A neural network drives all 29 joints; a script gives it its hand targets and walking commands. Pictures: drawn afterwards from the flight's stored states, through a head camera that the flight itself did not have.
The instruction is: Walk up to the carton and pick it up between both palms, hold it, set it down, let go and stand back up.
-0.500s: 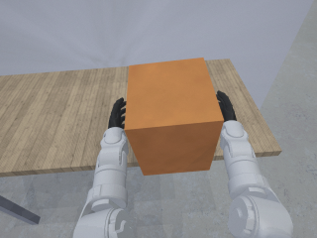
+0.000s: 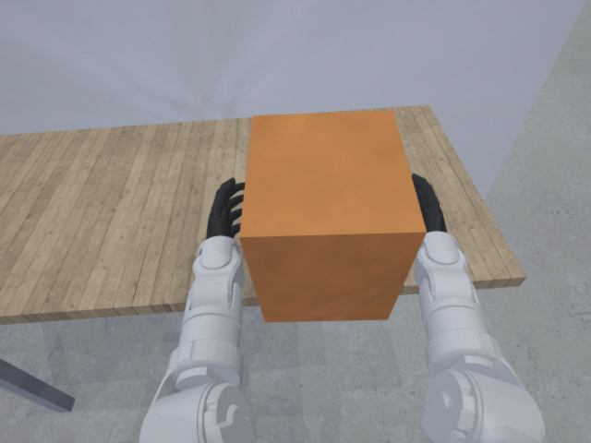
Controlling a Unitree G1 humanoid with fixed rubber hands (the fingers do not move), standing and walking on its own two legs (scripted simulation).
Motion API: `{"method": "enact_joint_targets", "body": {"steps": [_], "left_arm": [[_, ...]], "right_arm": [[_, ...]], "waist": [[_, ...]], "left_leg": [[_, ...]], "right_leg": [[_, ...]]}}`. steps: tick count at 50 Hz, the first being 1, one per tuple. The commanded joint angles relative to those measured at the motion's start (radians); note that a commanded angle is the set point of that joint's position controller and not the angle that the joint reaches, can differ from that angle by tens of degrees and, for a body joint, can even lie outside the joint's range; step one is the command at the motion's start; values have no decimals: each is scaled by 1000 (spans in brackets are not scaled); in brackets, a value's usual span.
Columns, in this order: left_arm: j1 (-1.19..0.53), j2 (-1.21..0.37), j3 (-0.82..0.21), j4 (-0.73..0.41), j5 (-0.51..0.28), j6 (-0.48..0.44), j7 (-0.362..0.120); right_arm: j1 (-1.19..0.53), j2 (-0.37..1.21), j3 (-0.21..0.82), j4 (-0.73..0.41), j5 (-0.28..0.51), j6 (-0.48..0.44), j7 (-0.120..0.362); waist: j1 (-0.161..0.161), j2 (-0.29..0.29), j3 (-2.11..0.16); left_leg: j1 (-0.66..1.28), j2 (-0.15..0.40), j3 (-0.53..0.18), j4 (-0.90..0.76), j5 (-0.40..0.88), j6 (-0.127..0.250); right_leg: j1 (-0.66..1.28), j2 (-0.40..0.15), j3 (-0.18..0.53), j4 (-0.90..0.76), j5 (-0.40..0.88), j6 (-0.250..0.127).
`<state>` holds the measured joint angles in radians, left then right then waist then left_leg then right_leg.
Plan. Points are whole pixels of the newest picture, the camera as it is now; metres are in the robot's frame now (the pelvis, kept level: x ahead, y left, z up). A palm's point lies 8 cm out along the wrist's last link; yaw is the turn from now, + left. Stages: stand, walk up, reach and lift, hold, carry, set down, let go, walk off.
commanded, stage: set down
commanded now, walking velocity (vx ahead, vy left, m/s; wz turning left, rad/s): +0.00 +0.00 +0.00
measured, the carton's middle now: (324, 224) +0.43 -0.06 +0.06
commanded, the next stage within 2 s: none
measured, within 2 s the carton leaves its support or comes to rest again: rests again in 0.24 s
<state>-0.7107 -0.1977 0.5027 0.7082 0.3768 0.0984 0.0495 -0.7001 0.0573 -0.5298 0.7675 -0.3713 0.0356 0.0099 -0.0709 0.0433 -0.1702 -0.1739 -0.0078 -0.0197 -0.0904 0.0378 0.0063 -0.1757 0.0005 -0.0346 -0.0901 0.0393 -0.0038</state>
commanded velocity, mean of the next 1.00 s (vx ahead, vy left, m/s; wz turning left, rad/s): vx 0.00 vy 0.00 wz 0.00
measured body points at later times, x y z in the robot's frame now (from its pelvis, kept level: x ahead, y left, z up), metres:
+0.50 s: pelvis +0.01 +0.00 +0.00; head +0.05 -0.02 +0.45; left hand +0.43 +0.09 +0.07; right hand +0.41 -0.20 +0.06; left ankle -0.03 +0.12 -0.75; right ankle -0.03 -0.11 -0.75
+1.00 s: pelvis -0.01 +0.00 +0.00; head +0.05 -0.02 +0.45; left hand +0.45 +0.12 +0.08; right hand +0.42 -0.21 +0.07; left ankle -0.03 +0.12 -0.75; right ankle -0.03 -0.11 -0.75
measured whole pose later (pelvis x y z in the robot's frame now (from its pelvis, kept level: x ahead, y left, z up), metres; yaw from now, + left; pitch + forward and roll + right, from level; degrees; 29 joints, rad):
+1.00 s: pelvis -0.01 +0.00 +0.00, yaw -2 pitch +16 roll +0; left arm -0.83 0.07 0.18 0.92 -0.02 0.13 0.15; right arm -0.81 -0.18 -0.13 0.99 0.07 0.05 -0.12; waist -0.02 0.05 -0.18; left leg -0.33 0.00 0.01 0.13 -0.07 0.00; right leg -0.31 0.01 0.00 0.05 -0.01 -0.01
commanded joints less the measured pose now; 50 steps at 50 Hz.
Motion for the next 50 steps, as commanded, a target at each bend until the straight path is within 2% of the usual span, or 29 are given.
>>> {"method": "enact_joint_targets", "body": {"steps": [1, 3, 4, 7, 10, 12, 14, 18, 20, 22, 24, 25, 26, 27, 28, 29, 30, 31, 34, 35, 36, 39, 42, 43, 44, 45, 47, 48, 50], "left_arm": [[-538, -364, -300, -36, -12, -47, -114], [-532, -347, -275, -20, -1, -42, -117], [-511, -354, -276, -30, 12, -45, -120], [-511, -325, -268, -9, 2, -41, -124], [-465, -323, -261, 4, 13, -31, -129], [-508, -309, -257, 16, 4, -34, -128], [-493, -326, -265, 2, 7, -51, -129], [-490, -331, -284, -14, -16, -61, -126], [-498, -323, -292, -7, -20, -69, -120], [-479, -304, -282, 5, -27, -72, -116], [-482, -263, -296, 2, -45, -85, -106], [-479, -259, -286, 18, -48, -88, -106], [-481, -237, -271, 13, -46, -88, -103], [-506, -235, -276, 0, -50, -90, -99], [-509, -239, -273, 36, -58, -89, -100], [-487, -177, -259, 36, -61, -86, -94], [-452, -49, -230, 50, -82, -83, -78], [-476, -37, -238, 35, -92, -86, -60], [-543, 189, -197, 12, -151, -89, 18], [-577, 227, -219, -11, -186, -92, 47], [-603, 255, -218, 9, -207, -83, 65], [-598, 291, -248, 4, -292, -58, 106], [-577, 336, -270, 38, -315, -13, 114], [-559, 327, -298, 2, -334, -8, 119], [-588, 341, -313, -17, -350, -6, 119], [-592, 335, -311, 10, -372, 0, 116], [-584, 361, -325, 21, -399, 0, 108], [-583, 375, -334, 26, -411, -9, 103], [-568, 388, -338, 55, -419, -24, 95]], "right_arm": [[-525, 438, 318, -35, 9, -60, 111], [-510, 429, 295, -30, -9, -51, 113], [-476, 423, 282, -10, -18, -48, 113], [-476, 420, 278, -11, -20, -43, 119], [-449, 401, 265, -14, -31, -39, 121], [-499, 395, 258, -28, -32, -41, 123], [-464, 419, 260, -20, -34, -50, 120], [-470, 399, 269, -6, -35, -65, 113], [-485, 389, 277, -12, -28, -74, 110], [-477, 387, 301, -8, -13, -80, 104], [-479, 348, 303, 0, -3, -87, 92], [-462, 352, 315, 13, 2, -89, 87], [-444, 342, 309, 45, 9, -89, 82], [-476, 335, 311, 40, 16, -92, 76], [-490, 359, 319, 21, 22, -93, 75], [-474, 299, 311, 38, 31, -87, 68], [-453, 159, 295, 47, 49, -83, 51], [-440, 143, 292, 43, 71, -89, 36], [-478, -51, 284, 36, 168, -91, -34], [-505, -105, 290, 11, 209, -93, -64], [-547, -128, 308, 2, 251, -85, -87], [-560, -197, 406, -19, 369, -60, -127], [-555, -295, 390, 40, 403, -33, -140], [-546, -329, 386, 12, 415, -36, -140], [-573, -344, 380, -7, 423, -40, -138], [-583, -359, 377, 25, 424, -37, -134], [-589, -378, 376, 8, 429, -41, -129], [-594, -369, 397, -6, 437, -44, -126], [-577, -351, 434, 30, 469, -44, -122]], "waist": [[20, -57, -492], [32, -46, -471], [22, -39, -454], [25, -58, -452], [25, -44, -404], [25, -61, -428], [24, -56, -465], [5, -53, -500], [7, -36, -520], [21, -49, -512], [15, -48, -531], [14, -79, -513], [10, -68, -491], [11, -59, -493], [20, -81, -491], [26, -71, -488], [30, -73, -478], [29, -74, -474], [49, -89, -528], [41, -62, -566], [61, -56, -577], [73, -72, -608], [59, -45, -581], [42, -17, -606], [48, -9, -651], [30, -35, -642], [20, -63, -683], [28, -72, -685], [33, -62, -679]], "left_leg": [[47, -27, 9, -21, 287, 21], [30, -33, 8, -25, 233, 28], [18, -29, 11, -31, 205, 28], [36, -24, 10, -30, 199, 30], [39, -25, 8, -22, 198, 22], [38, -23, 11, -26, 177, 28], [24, -26, 10, -26, 229, 25], [76, -26, -4, -3, 285, 6], [57, -28, 9, 2, 294, 7], [38, -33, 6, 11, 316, 12], [27, -41, 17, 9, 290, 3], [23, -39, 5, 9, 282, 6], [25, -41, 6, 10, 275, 2], [13, -42, 15, 14, 278, 5], [8, -41, 3, 16, 277, 8], [5, -40, 14, 18, 255, 4], [13, -42, 23, 23, 226, -6], [18, -44, 13, 39, 218, -8], [26, -46, 30, 92, 224, -14], [33, -43, 27, 117, 230, -22], [29, -44, 30, 137, 227, -23], [27, -25, 21, 200, 269, -38], [89, -24, 22, 247, 277, -67], [150, -23, 11, 280, 327, -84], [201, -21, 18, 312, 394, -90], [218, -16, 0, 328, 407, -92], [199, -22, -5, 342, 429, -88], [159, -23, -2, 346, 430, -80], [82, -32, 1, 336, 429, -76]], "right_leg": [[417, 40, -4, 86, 488, 29], [385, 37, 0, 70, 418, 33], [383, 31, 4, 67, 392, 34], [352, 38, -4, 63, 374, 34], [321, 43, -6, 47, 334, 31], [302, 37, -7, 49, 328, 37], [358, 35, 1, 71, 415, 35], [322, 46, -12, 68, 446, 31], [347, 42, -4, 81, 474, 32], [366, 41, 5, 101, 537, 36], [388, 39, 9, 116, 545, 42], [388, 45, 10, 124, 539, 42], [384, 46, 14, 126, 542, 42], [389, 39, 21, 127, 560, 46], [399, 40, 21, 133, 562, 42], [404, 36, 24, 141, 544, 43], [406, 40, 22, 152, 509, 42], [388, 41, 21, 153, 473, 38], [363, 31, 35, 195, 476, 38], [363, 26, 43, 209, 478, 26], [356, 20, 47, 217, 454, 20], [352, 22, 66, 262, 470, 6], [261, 34, 64, 251, 398, -1], [212, 41, 52, 250, 386, -6], [164, 44, 54, 242, 396, -3], [119, 50, 43, 239, 379, -4], [140, 43, 46, 258, 454, 2], [174, 38, 49, 273, 486, 7], [239, 28, 61, 296, 566, 13]]}}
